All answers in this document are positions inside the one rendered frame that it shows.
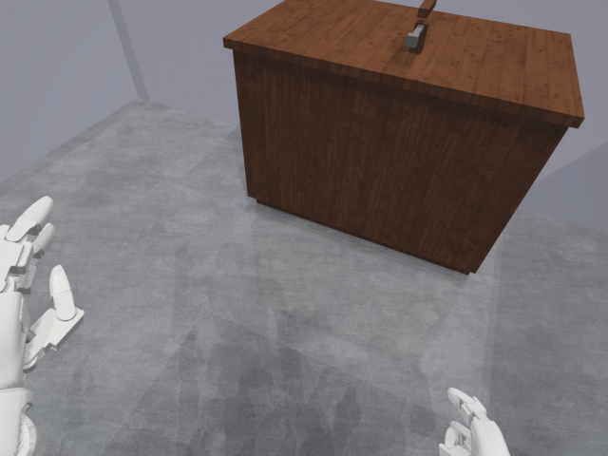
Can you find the robot left forearm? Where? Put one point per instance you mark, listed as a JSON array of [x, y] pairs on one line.
[[18, 434]]

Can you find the tap lever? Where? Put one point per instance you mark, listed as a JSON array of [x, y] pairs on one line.
[[412, 38]]

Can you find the robot right hand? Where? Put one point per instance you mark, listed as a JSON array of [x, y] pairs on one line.
[[484, 437]]

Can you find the robot left hand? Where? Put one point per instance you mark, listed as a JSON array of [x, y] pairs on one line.
[[21, 248]]

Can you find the counter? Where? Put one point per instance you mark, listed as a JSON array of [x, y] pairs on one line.
[[427, 151]]

